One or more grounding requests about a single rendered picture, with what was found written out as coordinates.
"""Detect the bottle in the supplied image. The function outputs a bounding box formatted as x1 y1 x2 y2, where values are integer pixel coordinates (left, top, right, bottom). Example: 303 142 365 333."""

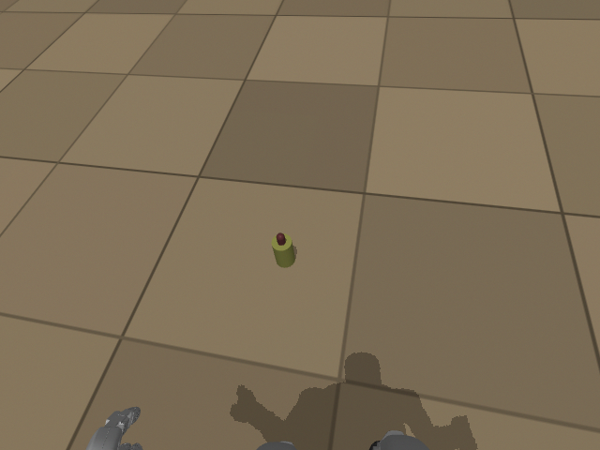
272 233 295 268

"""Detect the left robot hand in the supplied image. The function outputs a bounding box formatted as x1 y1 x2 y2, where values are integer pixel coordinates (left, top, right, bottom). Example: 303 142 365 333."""
85 407 143 450

